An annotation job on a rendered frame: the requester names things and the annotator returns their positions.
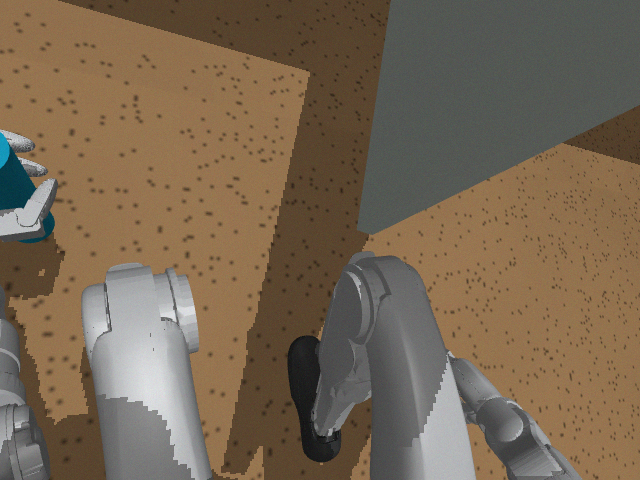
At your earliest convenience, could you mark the can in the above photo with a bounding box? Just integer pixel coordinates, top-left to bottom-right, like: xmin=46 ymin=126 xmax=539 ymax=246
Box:
xmin=0 ymin=132 xmax=55 ymax=243

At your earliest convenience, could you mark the right robot hand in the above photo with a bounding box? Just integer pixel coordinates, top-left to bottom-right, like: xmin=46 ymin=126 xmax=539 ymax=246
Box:
xmin=446 ymin=349 xmax=503 ymax=425

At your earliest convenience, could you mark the left robot hand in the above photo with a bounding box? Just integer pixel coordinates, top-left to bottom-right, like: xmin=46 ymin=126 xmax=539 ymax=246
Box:
xmin=0 ymin=129 xmax=58 ymax=243

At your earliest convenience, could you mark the right robot foot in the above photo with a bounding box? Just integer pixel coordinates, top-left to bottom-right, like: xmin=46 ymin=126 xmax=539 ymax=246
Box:
xmin=287 ymin=336 xmax=341 ymax=462

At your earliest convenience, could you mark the left robot arm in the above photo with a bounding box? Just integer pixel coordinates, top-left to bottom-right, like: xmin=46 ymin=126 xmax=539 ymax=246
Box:
xmin=0 ymin=285 xmax=50 ymax=480

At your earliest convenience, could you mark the right robot arm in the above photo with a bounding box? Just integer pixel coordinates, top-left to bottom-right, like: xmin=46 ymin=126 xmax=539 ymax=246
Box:
xmin=476 ymin=397 xmax=583 ymax=480

